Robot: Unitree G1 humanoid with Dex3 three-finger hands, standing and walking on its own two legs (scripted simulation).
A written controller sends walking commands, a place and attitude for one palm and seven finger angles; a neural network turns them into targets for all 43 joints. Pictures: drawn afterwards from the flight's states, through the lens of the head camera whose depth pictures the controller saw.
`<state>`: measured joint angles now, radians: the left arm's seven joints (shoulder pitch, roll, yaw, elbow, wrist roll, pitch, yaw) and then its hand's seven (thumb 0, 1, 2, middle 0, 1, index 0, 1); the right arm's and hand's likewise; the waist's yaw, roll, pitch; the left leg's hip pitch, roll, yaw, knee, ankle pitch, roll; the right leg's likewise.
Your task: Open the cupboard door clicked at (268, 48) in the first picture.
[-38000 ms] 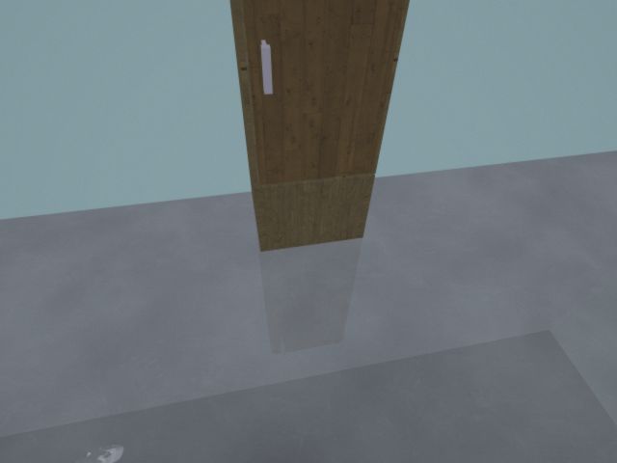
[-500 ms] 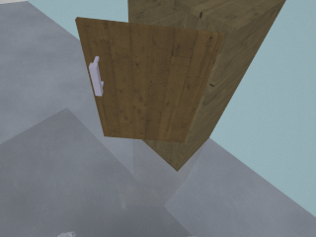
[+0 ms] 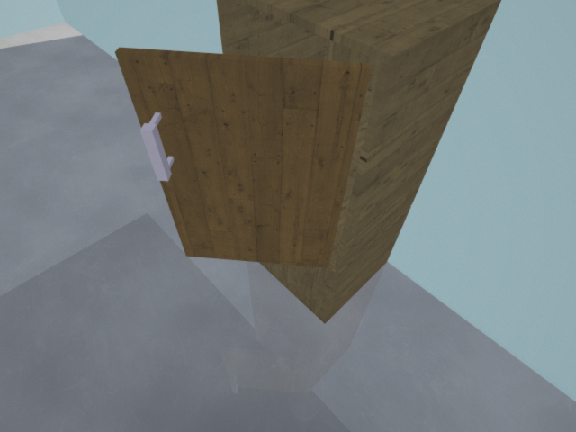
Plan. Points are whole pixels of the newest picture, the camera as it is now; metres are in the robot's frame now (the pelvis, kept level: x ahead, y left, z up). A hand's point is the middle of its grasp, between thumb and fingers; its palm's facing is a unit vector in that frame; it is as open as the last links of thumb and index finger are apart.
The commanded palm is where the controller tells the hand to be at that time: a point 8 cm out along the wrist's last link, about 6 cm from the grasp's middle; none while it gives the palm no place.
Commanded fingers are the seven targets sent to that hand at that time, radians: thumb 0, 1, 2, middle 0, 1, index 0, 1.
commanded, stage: come to a stop and stand still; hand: left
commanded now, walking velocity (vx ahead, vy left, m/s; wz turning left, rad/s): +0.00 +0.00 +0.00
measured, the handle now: (160, 147) +0.59 +0.29 +0.04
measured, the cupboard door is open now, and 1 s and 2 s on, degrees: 41 41 41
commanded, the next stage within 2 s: look again from close up in 0.48 s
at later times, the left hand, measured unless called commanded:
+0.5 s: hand out of the picture +0.02 +0.17 -0.18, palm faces +0.03 -0.98 -0.17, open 7.3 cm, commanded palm none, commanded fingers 0.00 0.90 0.90 -0.20 -0.30 -0.20 -0.30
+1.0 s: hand out of the picture +0.00 +0.23 -0.18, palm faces +0.01 -0.98 -0.20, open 7.4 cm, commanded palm none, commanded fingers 0.00 0.90 0.90 -0.20 -0.30 -0.20 -0.30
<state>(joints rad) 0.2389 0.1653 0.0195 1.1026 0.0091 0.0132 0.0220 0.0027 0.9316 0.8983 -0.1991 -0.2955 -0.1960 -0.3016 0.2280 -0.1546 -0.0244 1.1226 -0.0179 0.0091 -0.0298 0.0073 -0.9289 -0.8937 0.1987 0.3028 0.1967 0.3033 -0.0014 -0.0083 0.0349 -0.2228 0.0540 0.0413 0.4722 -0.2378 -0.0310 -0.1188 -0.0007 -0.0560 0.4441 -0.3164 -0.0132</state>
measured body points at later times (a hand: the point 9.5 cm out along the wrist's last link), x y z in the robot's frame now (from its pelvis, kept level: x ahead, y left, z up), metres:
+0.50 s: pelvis +0.02 +0.00 +0.00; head +0.03 +0.01 +0.45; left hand +0.02 +0.22 -0.16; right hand +0.02 -0.22 -0.15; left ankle +0.01 +0.14 -0.74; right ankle -0.05 -0.11 -0.74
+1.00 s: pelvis -0.03 +0.05 -0.01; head -0.03 +0.06 +0.44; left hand +0.00 +0.28 -0.17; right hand +0.02 -0.19 -0.15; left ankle +0.01 +0.14 -0.74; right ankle -0.05 -0.10 -0.74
